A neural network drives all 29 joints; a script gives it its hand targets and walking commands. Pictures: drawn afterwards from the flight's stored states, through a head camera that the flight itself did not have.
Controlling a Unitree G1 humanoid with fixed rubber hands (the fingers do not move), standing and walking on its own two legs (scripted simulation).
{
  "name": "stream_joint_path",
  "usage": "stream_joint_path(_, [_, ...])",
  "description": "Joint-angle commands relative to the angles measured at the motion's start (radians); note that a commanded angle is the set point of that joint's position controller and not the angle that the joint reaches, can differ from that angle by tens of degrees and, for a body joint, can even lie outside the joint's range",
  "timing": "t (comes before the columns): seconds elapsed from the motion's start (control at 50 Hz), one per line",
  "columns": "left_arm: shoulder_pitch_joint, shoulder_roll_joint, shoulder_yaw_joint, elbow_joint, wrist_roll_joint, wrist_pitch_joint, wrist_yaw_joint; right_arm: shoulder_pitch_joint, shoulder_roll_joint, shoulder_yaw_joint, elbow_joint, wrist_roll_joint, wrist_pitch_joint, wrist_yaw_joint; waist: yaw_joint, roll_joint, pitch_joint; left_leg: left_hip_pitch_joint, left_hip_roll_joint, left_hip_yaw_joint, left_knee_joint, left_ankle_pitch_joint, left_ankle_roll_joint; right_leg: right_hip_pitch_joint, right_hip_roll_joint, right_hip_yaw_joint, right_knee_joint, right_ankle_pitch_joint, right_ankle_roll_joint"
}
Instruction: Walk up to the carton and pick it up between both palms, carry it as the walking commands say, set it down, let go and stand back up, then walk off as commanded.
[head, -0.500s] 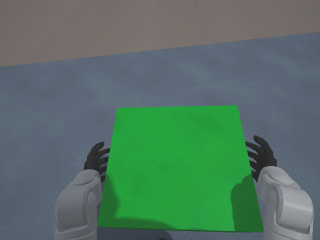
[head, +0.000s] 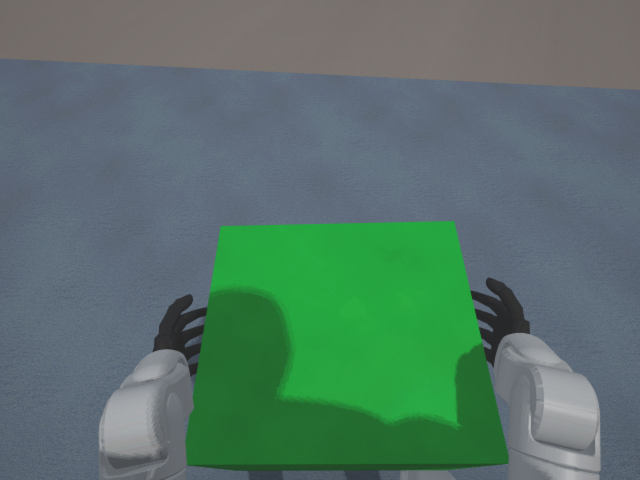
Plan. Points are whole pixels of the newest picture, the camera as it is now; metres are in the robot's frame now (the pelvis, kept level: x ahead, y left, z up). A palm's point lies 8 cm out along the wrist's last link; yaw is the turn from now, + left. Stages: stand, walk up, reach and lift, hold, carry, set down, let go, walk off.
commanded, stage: carry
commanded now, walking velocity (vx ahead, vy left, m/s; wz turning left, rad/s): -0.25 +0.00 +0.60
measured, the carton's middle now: (338, 354) +0.29 +0.01 -0.02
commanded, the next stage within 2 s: none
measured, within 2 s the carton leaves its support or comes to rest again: neither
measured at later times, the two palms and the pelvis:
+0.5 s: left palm out of the picture -0.01 +0.26 +0.10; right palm out of the picture +0.11 -0.09 +0.09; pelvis -0.20 +0.03 +0.01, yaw +17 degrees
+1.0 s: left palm out of the picture -0.28 +0.27 +0.10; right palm out of the picture -0.06 -0.03 +0.07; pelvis -0.39 -0.01 +0.01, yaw +36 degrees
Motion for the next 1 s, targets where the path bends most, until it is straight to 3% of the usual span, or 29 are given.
stream_joint_path(0.0, [-0.621,-0.884,-0.777,-0.116,-0.468,-0.064,-0.308,-0.44,0.782,0.801,-0.201,0.418,0.024,0.258,-0.012,0.17,-0.305,0.217,0.224,-0.166,-0.231,0.318,0.066,0.021,0.028,0.04,0.046,0.116,0.008])
stream_joint_path(0.12, [-0.588,-0.884,-0.796,-0.13,-0.494,-0.048,-0.299,-0.379,0.759,0.796,-0.193,0.423,0.043,0.257,-0.023,0.172,-0.31,0.285,0.248,-0.403,-0.338,0.151,0.121,0.054,0.108,0.06,-0.174,0.02,-0.018])
stream_joint_path(0.14, [-0.634,-0.943,-0.808,-0.135,-0.501,-0.046,-0.296,-0.416,0.757,0.794,-0.194,0.435,0.042,0.26,-0.013,0.206,-0.332,0.223,0.223,-0.338,-0.427,-0.082,0.043,0.153,0.135,0.036,-0.228,0.056,-0.048])
stream_joint_path(0.18, [-0.542,-0.863,-0.755,-0.061,-0.457,-0.039,-0.282,-0.365,0.759,0.786,-0.122,0.428,0.053,0.264,-0.021,0.234,-0.313,0.24,0.228,-0.374,-0.419,-0.01,0.044,0.213,0.152,0.042,-0.362,0.041,-0.057])
stream_joint_path(0.2, [-0.5,-0.873,-0.753,-0.033,-0.437,-0.036,-0.279,-0.318,0.738,0.784,-0.102,0.428,0.052,0.267,-0.011,0.258,-0.333,0.169,0.194,-0.371,-0.531,-0.075,-0.019,0.335,0.208,-0.001,-0.472,0.001,-0.071])
stream_joint_path(0.24, [-0.433,-0.866,-0.744,-0.013,-0.403,-0.048,-0.276,-0.302,0.731,0.803,-0.123,0.433,0.046,0.277,-0.014,0.214,-0.341,0.144,0.088,-0.222,-0.47,-0.002,-0.11,0.572,0.181,-0.025,-0.848,0.071,-0.091])
stream_joint_path(0.26, [-0.408,-0.859,-0.736,-0.012,-0.393,-0.06,-0.27,-0.387,0.735,0.812,-0.164,0.458,0.047,0.285,0.001,0.091,-0.304,-0.039,-0.007,-0.106,-0.469,-0.088,-0.217,0.707,0.1,0.024,-0.896,-0.019,-0.142])
stream_joint_path(0.28, [-0.433,-0.866,-0.722,-0.008,-0.382,-0.077,-0.272,-0.461,0.734,0.82,-0.175,0.488,0.049,0.287,0.007,-0.344,-0.304,-0.029,-0.111,0.015,0.106,-0.223,-0.155,0.481,-0.207,0.427,-0.872,0.001,-0.267])
stream_joint_path(0.3, [-0.574,-0.896,-0.734,-0.116,-0.403,-0.078,-0.28,-0.493,0.789,0.818,-0.143,0.479,0.038,0.295,-0.002,-0.287,-0.235,-0.155,-0.053,0.025,0.43,-0.332,-0.136,0.301,-0.453,0.398,-0.927,0.239,-0.364])
stream_joint_path(0.32, [-0.623,-0.912,-0.735,-0.077,-0.417,-0.06,-0.29,-0.548,0.785,0.83,-0.15,0.486,0.031,0.298,-0.01,-0.105,-0.159,-0.1,-0.016,-0.013,0.59,-0.234,-0.107,0.131,-0.361,0.206,-0.938,0.22,-0.302])
stream_joint_path(0.36, [-0.595,-0.836,-0.712,-0.094,-0.406,-0.062,-0.283,-0.487,0.802,0.849,-0.108,0.507,0.043,0.294,-0.04,-0.156,-0.176,-0.07,-0.045,-0.005,0.636,-0.123,-0.078,0.227,-0.146,-0.006,-0.811,0.364,-0.145])
stream_joint_path(0.38, [-0.569,-0.843,-0.69,-0.093,-0.381,-0.065,-0.277,-0.535,0.801,0.864,-0.136,0.526,0.044,0.289,-0.032,-0.11,-0.19,-0.016,-0.033,0.012,0.641,-0.065,-0.069,0.23,-0.13,-0.033,-0.756,0.427,-0.131])
stream_joint_path(0.44, [-0.522,-0.783,-0.666,-0.103,-0.377,-0.06,-0.267,-0.506,0.791,0.86,-0.1,0.541,0.065,0.282,0.008,-0.302,-0.211,-0.123,-0.024,0.128,0.303,-0.216,-0.114,0.489,-0.131,-0.05,-0.65,0.703,-0.176])
stream_joint_path(0.48, [-0.503,-0.771,-0.67,-0.104,-0.343,-0.044,-0.26,-0.447,0.775,0.841,-0.101,0.529,0.075,0.279,-0.006,-0.277,-0.319,-0.011,0.015,0.098,0.154,-0.211,-0.072,0.504,-0.258,0.058,-0.591,0.908,-0.209])
stream_joint_path(0.52, [-0.44,-0.789,-0.663,-0.049,-0.349,-0.021,-0.269,-0.402,0.77,0.829,-0.036,0.522,0.093,0.276,-0.011,-0.256,-0.34,0.103,0.0,0.136,-0.129,-0.05,-0.078,0.482,-0.202,-0.03,-0.487,0.883,-0.157])
stream_joint_path(0.54, [-0.461,-0.822,-0.67,-0.04,-0.354,-0.017,-0.266,-0.508,0.812,0.834,-0.07,0.551,0.091,0.285,0.005,-0.105,-0.293,0.156,0.016,0.136,-0.252,0.039,-0.09,0.433,-0.151,-0.069,-0.41,0.824,-0.106])
stream_joint_path(0.56, [-0.491,-0.772,-0.679,-0.069,-0.363,-0.019,-0.258,-0.382,0.796,0.801,0.03,0.508,0.097,0.292,-0.002,-0.019,-0.271,0.266,0.092,0.0,-0.279,0.095,-0.083,0.248,-0.176,-0.032,-0.345,0.528,-0.061])
stream_joint_path(0.58, [-0.497,-0.801,-0.687,-0.124,-0.36,-0.016,-0.263,-0.317,0.802,0.782,0.041,0.471,0.081,0.299,-0.021,0.414,-0.291,0.42,0.395,-0.349,-0.172,0.868,0.045,-0.033,-0.014,-0.124,-0.196,0.199,0.022])
stream_joint_path(0.6, [-0.573,-0.884,-0.709,-0.12,-0.382,-0.023,-0.282,-0.395,0.84,0.807,-0.02,0.475,0.067,0.296,-0.016,0.404,-0.32,0.395,0.449,-0.366,-0.117,1.14,0.162,-0.08,-0.021,-0.009,-0.035,-0.173,0.002])
stream_joint_path(0.66, [-0.61,-0.923,-0.75,-0.063,-0.434,-0.039,-0.316,-0.493,0.837,0.788,-0.137,0.462,0.052,0.277,-0.014,0.165,-0.33,0.287,0.3,-0.185,-0.133,0.775,0.093,0.005,0.0,0.039,0.063,0.052,-0.018])
stream_joint_path(0.76, [-0.653,-0.953,-0.806,-0.087,-0.52,-0.052,-0.306,-0.425,0.791,0.757,-0.178,0.416,0.026,0.251,-0.019,0.216,-0.329,0.273,0.223,-0.244,-0.299,0.107,0.065,0.003,0.047,0.05,-0.016,0.116,-0.007])
stream_joint_path(0.78, [-0.673,-0.926,-0.801,-0.125,-0.516,-0.057,-0.305,-0.454,0.785,0.772,-0.184,0.416,0.02,0.253,-0.019,0.215,-0.315,0.235,0.234,-0.275,-0.29,0.224,0.113,0.069,0.059,0.044,-0.126,0.052,-0.006])
stream_joint_path(0.86, [-0.595,-0.898,-0.771,-0.082,-0.476,-0.047,-0.299,-0.364,0.75,0.802,-0.132,0.399,0.034,0.247,-0.028,0.248,-0.332,0.184,0.215,-0.325,-0.349,0.178,0.053,0.325,0.161,-0.009,-0.492,0.022,-0.037])
stream_joint_path(0.88, [-0.587,-0.893,-0.758,-0.093,-0.454,-0.051,-0.301,-0.381,0.776,0.815,-0.145,0.409,0.036,0.251,-0.008,0.241,-0.309,0.139,0.207,-0.315,-0.373,0.101,-0.006,0.419,0.146,-0.004,-0.681,0.058,-0.059])
stream_joint_path(0.9, [-0.542,-0.855,-0.739,-0.051,-0.444,-0.051,-0.295,-0.333,0.749,0.805,-0.078,0.411,0.045,0.249,-0.022,0.135,-0.349,0.105,0.134,-0.249,-0.264,0.028,-0.043,0.533,0.048,0.083,-0.803,0.078,-0.061])
stream_joint_path(0.92, [-0.456,-0.849,-0.726,-0.019,-0.412,-0.055,-0.297,-0.434,0.773,0.829,-0.165,0.461,0.05,0.253,0.001,-0.279,-0.302,-0.2,-0.059,-0.015,-0.034,-0.093,-0.129,0.617,-0.246,0.401,-0.864,0.154,-0.185])
stream_joint_path(0.94, [-0.469,-0.888,-0.707,-0.041,-0.407,-0.059,-0.304,-0.523,0.787,0.839,-0.201,0.482,0.046,0.255,0.007,-0.401,-0.297,-0.211,-0.054,0.034,0.316,-0.331,-0.114,0.444,-0.404,0.396,-0.838,0.448,-0.292])
stream_joint_path(0.96, [-0.499,-0.908,-0.69,0.003,-0.402,-0.046,-0.304,-0.518,0.786,0.848,-0.131,0.448,0.051,0.257,0.009,-0.259,-0.24,-0.155,-0.025,-0.052,0.451,-0.313,-0.079,0.375,-0.311,0.254,-0.771,0.712,-0.242])
stream_joint_path(0.98, [-0.497,-0.911,-0.677,-0.005,-0.393,-0.06,-0.303,-0.492,0.797,0.855,-0.157,0.472,0.042,0.267,-0.007,-0.22,-0.278,-0.136,-0.026,-0.004,0.559,-0.222,-0.069,0.372,-0.256,0.102,-0.745,0.814,-0.217])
